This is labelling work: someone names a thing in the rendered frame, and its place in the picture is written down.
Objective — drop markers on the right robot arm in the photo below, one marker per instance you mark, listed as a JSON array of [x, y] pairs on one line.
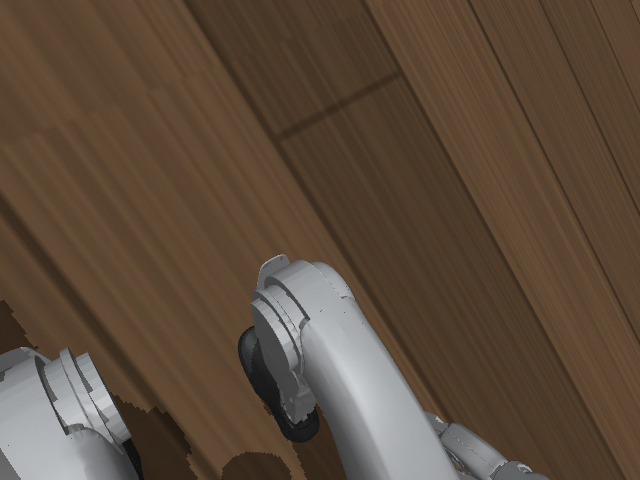
[[515, 470]]

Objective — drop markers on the right robot foot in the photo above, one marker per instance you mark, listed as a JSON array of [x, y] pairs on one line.
[[266, 387]]

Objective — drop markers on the right robot hand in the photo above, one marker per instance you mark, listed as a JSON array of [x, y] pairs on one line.
[[466, 449]]

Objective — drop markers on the left robot foot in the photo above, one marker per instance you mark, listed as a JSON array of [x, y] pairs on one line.
[[134, 457]]

